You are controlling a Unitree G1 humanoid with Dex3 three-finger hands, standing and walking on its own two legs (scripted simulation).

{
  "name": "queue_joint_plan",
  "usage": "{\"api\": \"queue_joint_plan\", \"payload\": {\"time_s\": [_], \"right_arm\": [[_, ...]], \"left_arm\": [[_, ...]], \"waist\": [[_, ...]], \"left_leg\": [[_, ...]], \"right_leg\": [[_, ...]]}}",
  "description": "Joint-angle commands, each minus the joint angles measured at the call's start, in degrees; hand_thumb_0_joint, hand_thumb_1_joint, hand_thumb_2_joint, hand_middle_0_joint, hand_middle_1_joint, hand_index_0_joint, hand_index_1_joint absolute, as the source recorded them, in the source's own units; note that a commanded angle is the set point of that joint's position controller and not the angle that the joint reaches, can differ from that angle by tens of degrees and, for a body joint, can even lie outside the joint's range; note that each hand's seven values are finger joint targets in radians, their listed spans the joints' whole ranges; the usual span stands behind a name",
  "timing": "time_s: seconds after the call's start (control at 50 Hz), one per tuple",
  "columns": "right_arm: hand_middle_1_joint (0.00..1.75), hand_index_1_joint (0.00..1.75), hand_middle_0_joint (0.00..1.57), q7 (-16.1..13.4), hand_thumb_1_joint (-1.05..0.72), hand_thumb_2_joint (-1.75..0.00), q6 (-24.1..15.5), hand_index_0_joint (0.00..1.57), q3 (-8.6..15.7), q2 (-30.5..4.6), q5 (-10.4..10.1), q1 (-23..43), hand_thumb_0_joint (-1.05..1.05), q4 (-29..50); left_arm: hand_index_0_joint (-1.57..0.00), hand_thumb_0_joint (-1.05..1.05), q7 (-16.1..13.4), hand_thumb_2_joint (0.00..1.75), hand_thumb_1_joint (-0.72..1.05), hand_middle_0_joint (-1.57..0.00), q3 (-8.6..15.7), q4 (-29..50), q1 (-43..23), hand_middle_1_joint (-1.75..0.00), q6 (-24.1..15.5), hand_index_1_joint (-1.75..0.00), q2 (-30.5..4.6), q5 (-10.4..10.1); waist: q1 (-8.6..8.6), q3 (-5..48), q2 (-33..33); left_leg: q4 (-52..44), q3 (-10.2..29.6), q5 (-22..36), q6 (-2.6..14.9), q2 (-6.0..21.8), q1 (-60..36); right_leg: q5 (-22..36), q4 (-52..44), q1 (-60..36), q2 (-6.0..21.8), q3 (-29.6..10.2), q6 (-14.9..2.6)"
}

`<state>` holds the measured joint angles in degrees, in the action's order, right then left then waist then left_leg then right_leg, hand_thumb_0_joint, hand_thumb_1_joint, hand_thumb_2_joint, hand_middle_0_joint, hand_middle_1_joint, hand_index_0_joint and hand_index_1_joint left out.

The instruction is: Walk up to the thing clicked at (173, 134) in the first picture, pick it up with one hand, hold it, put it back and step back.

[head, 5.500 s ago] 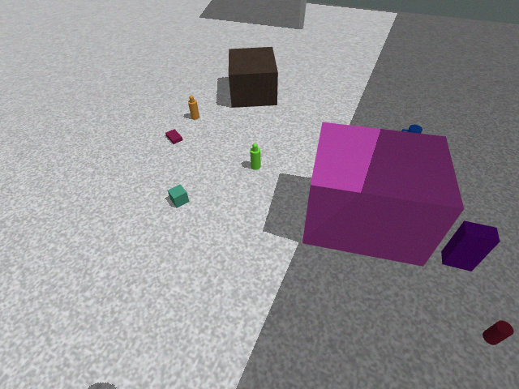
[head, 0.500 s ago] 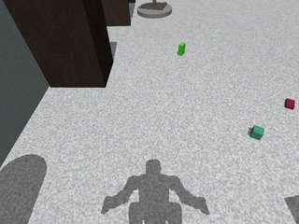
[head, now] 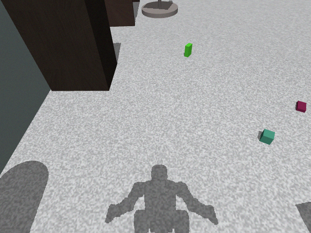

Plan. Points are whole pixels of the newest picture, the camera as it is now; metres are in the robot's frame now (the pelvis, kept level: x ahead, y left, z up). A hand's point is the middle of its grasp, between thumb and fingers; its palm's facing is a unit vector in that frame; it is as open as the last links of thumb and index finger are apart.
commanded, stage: stand
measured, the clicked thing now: (301, 106) +1.29 -1.26 -0.77
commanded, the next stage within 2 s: walk up in 0.50 s
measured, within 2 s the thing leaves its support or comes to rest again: neither
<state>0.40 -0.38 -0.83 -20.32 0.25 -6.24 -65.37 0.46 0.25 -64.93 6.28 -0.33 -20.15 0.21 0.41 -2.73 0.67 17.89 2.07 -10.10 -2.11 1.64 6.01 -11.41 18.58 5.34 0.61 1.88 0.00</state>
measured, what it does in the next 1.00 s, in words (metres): walks ahead: left foot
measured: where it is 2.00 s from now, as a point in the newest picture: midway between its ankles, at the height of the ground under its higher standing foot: (161, 175)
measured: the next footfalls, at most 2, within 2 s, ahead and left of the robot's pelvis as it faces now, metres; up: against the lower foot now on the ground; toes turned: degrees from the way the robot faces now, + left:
left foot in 0.76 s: +0.15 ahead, +0.18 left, +0.00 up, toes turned +5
right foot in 1.20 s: +0.41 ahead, -0.11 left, +0.00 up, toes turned -6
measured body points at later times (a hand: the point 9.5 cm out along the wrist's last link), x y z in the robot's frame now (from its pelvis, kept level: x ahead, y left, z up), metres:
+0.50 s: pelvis +0.00 +0.00 +0.00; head +0.01 +0.00 +0.45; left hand +0.08 +0.30 -0.13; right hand +0.07 -0.30 -0.14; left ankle +0.00 +0.14 -0.75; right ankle -0.01 -0.12 -0.75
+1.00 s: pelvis +0.14 +0.06 -0.01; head +0.14 +0.08 +0.44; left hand +0.19 +0.39 -0.14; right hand +0.17 -0.27 -0.11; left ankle +0.11 +0.17 -0.75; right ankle +0.18 -0.08 -0.70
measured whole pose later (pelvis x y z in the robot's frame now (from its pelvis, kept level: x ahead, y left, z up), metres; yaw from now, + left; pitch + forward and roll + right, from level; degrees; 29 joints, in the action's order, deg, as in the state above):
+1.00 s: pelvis +0.14 +0.06 -0.01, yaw -1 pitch -3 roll +1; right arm 3.3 -4.6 4.2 -22.0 1.0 -17.4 -54.6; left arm 4.8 3.3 -56.7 15.1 -1.2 -26.1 0.7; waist -0.2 -3.2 -4.3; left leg 23.4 -6.7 -15.5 1.1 0.5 5.0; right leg -16.3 53.2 26.8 2.5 -3.1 0.1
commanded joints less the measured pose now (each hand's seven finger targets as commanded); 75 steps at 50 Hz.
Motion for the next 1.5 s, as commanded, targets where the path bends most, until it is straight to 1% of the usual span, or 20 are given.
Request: {"api": "queue_joint_plan", "payload": {"time_s": [0.0,0.46,0.48,0.5,0.56,0.72,0.74,0.76,0.78,0.8,0.84,0.88,0.96,1.1,1.14,1.18,1.22,1.24,1.32,1.48], "right_arm": [[0.3,0.3,0.2,-1.07,-0.9,-0.9,-1.3,0.2,2.24,-11.99,0.2,1.92,0.0,3.56],[0.3,0.3,0.2,-0.95,-0.9,-0.9,-1.11,0.2,2.56,-12.01,0.25,1.85,0.0,3.73],[0.3,0.3,0.2,0.5,-0.9,-0.9,-2.27,0.2,6.34,-17.16,1.21,-1.99,0.0,6.7],[0.3,0.3,0.2,1.2,-0.9,-0.9,-2.36,0.2,6.68,-17.15,1.81,0.39,0.0,7.4],[0.3,0.3,0.2,2.02,-0.9,-0.9,-2.49,0.2,6.6,-13.26,2.42,7.97,0.0,12.08],[0.3,0.3,0.2,3.47,-0.9,-0.9,-3.69,0.2,9.48,-13.68,2.05,-10.1,0.0,9.79],[0.3,0.3,0.2,2.8,-0.9,-0.9,-3.96,0.2,10.91,-16.11,2.29,-16.73,0.0,7.66],[0.3,0.3,0.2,1.77,-0.9,-0.9,-4.36,0.2,12.47,-21.5,3.19,-24.17,0.0,6.78],[0.3,0.3,0.2,1.62,-0.9,-0.9,-4.91,0.2,12.42,-25.19,2.86,-20.63,0.0,9.61],[0.3,0.3,0.2,1.6,-0.9,-0.9,-4.88,0.2,12.13,-24.95,0.94,-13.26,0.0,12.0],[0.3,0.3,0.2,1.51,-0.9,-0.9,-5.26,0.2,9.84,-19.82,0.73,-6.28,0.0,14.92],[0.3,0.3,0.2,1.43,-0.9,-0.9,-5.75,0.2,8.96,-17.73,0.49,-7.09,0.0,15.42],[0.3,0.3,0.2,1.65,-0.9,-0.9,-6.27,0.2,9.16,-18.18,0.5,-9.6,0.0,16.2],[0.3,0.3,0.2,1.51,-0.9,-0.9,-5.56,0.2,9.06,-18.59,0.34,-12.13,0.0,17.76],[0.3,0.3,0.2,1.16,-0.9,-0.9,-5.03,0.2,9.23,-18.57,0.31,-12.2,0.0,18.38],[0.3,0.3,0.2,0.99,-0.9,-0.9,-4.68,0.2,7.96,-15.99,0.74,-12.79,0.0,19.31],[0.3,0.3,0.2,0.83,-0.9,-0.9,-4.58,0.2,6.73,-13.33,-0.8,-15.76,0.0,21.17],[0.3,0.3,0.2,0.47,-0.9,-0.9,-4.24,0.2,7.63,-17.18,-0.05,-11.8,0.0,19.97],[0.3,0.3,0.2,1.84,-0.9,-0.9,-3.7,0.2,7.23,-14.86,-0.36,-15.54,0.0,16.98],[0.3,0.3,0.2,4.27,-0.9,-0.9,-4.01,0.2,7.98,-13.1,1.32,-6.99,0.0,19.8]], "left_arm": [[-0.2,0.0,-0.87,0.9,0.9,-0.2,2.42,3.36,-2.11,-0.3,-1.39,-0.3,-12.82,0.15],[-0.2,0.0,-0.91,0.9,0.9,-0.2,2.34,3.32,-1.78,-0.3,-1.44,-0.3,-12.72,0.24],[-0.2,0.0,1.0,0.9,0.9,-0.2,6.32,6.57,1.64,-0.3,-2.22,-0.3,-18.42,1.31],[-0.2,0.0,1.52,0.9,0.9,-0.2,6.72,5.97,2.99,-0.3,-2.32,-0.3,-18.38,1.74],[-0.2,0.0,1.69,0.9,0.9,-0.2,8.37,7.6,8.11,-0.3,-3.36,-0.3,-20.82,2.18],[-0.2,0.0,3.16,0.9,0.9,-0.2,7.23,14.97,-2.4,-0.3,-2.89,-0.3,-18.13,1.7],[-0.2,0.0,3.41,0.9,0.9,-0.2,6.27,15.36,-0.52,-0.3,-2.61,-0.3,-15.24,2.02],[-0.2,0.0,3.25,0.9,0.9,-0.2,4.99,16.05,1.83,-0.3,-2.57,-0.3,-10.15,1.7],[-0.2,0.0,2.72,0.9,0.9,-0.2,5.14,16.15,2.21,-0.3,-2.45,-0.3,-11.48,0.95],[-0.2,0.0,2.14,0.9,0.9,-0.2,5.33,15.67,2.19,-0.3,-2.54,-0.3,-15.89,0.98],[-0.2,0.0,2.62,0.9,0.9,-0.2,5.59,12.4,7.7,-0.3,-2.65,-0.3,-17.4,-0.21],[-0.2,0.0,3.13,0.9,0.9,-0.2,5.94,10.9,9.59,-0.3,-2.68,-0.3,-17.87,0.23],[-0.2,0.0,4.37,0.9,0.9,-0.2,5.72,13.65,5.74,-0.3,-2.5,-0.3,-16.28,0.68],[-0.2,0.0,5.23,0.9,0.9,-0.2,5.54,17.12,-1.62,-0.3,-3.0,-0.3,-13.44,0.66],[-0.2,0.0,4.93,0.9,0.9,-0.2,5.93,16.73,0.12,-0.3,-3.08,-0.3,-13.46,0.55],[-0.2,0.0,3.78,0.9,0.9,-0.2,7.79,14.01,12.07,-0.3,-3.78,-0.3,-16.53,0.41],[-0.2,0.0,2.61,0.9,0.9,-0.2,10.19,14.03,20.6,-0.3,-4.31,-0.3,-26.1,-0.07],[-0.2,0.0,2.33,0.9,0.9,-0.2,9.75,15.66,16.53,-0.3,-4.17,-0.3,-24.73,-0.75],[-0.2,0.0,1.73,0.9,0.9,-0.2,7.58,18.09,7.07,-0.3,-4.79,-0.3,-17.58,-0.59],[-0.2,0.0,2.48,0.9,0.9,-0.2,7.81,20.83,8.91,-0.3,-5.96,-0.3,-18.7,0.5]], "waist": [[-0.34,4.25,-1.0],[-0.31,3.31,-1.08],[0.18,9.68,-2.42],[1.78,4.66,-1.69],[6.83,-6.16,-9.96],[-4.8,-0.91,-6.92],[-7.69,2.82,2.41],[-10.71,5.38,19.36],[-8.8,4.22,15.77],[-5.36,-1.58,8.24],[-0.53,-3.99,4.97],[-0.48,-4.57,6.82],[-1.45,-5.34,5.9],[-2.66,-3.02,5.88],[-1.41,-1.42,4.75],[5.1,6.55,-3.42],[7.61,11.56,-20.37],[6.97,7.67,-10.47],[0.39,-1.49,-8.7],[2.21,-2.43,-7.18]], "left_leg": [[-1.9,3.7,9.84,2.72,5.57,-0.73],[-2.15,3.92,7.87,2.71,5.42,-0.14],[3.78,3.64,-21.6,7.19,2.83,1.46],[6.28,3.8,-27.79,7.39,2.7,10.61],[27.17,-1.89,-16.31,3.74,1.65,34.84],[10.13,-6.66,-2.4,1.88,0.76,-1.69],[9.72,-5.04,-4.35,2.87,-0.37,-15.72],[-0.43,12.06,-24.56,6.2,9.56,-21.14],[-11.47,37.49,-40.17,10.73,21.26,-12.85],[-13.31,36.61,-40.77,13.9,23.57,-3.53],[-9.15,20.36,-29.1,11.32,17.28,-0.72],[-9.76,11.82,-20.42,11.08,14.6,1.89],[-10.87,5.82,-12.44,14.17,15.34,-0.99],[-3.33,-2.36,7.75,11.6,12.27,-1.04],[2.25,-3.21,12.75,11.2,12.02,-0.54],[24.74,-7.26,18.37,8.61,7.11,4.69],[51.68,-6.15,-18.91,4.69,-5.01,29.77],[57.33,1.3,-19.33,4.6,-0.11,29.51],[46.32,1.71,-8.49,4.26,4.76,23.57],[20.15,-3.67,0.38,1.38,5.57,20.38]], "right_leg": [[8.92,-3.26,-0.33,7.07,-5.53,-1.15],[6.33,-3.95,0.34,6.86,-5.39,-1.14],[-21.82,0.72,-3.26,4.64,-5.7,-3.7],[-29.97,0.85,-1.76,6.91,-9.15,-5.19],[-32.08,-12.48,-7.67,21.58,-27.31,-14.42],[-20.21,1.72,16.08,9.16,-4.83,-8.4],[-18.62,14.8,25.19,6.03,-1.66,-7.05],[-23.32,37.46,34.27,-2.51,1.52,-4.83],[-21.76,46.47,37.39,-5.57,-7.58,-3.66],[-17.1,48.22,35.35,-0.42,-13.2,-3.96],[-9.42,44.92,32.47,2.66,-11.72,-2.8],[-5.46,39.73,28.55,4.02,-9.38,-0.93],[-2.97,29.62,29.21,5.41,-6.19,1.06],[5.61,14.88,17.73,3.9,1.25,-1.64],[3.37,14.69,12.7,2.16,2.91,-2.37],[-0.13,10.96,-6.19,0.07,3.55,-4.25],[-15.46,-3.93,-20.68,23.47,-40.25,-14.7],[-14.01,-3.9,-13.03,25.12,-40.45,-17.39],[-9.64,-5.45,6.38,15.05,-15.03,-12.55],[-8.94,-5.52,8.82,13.35,-6.58,-12.61]]}}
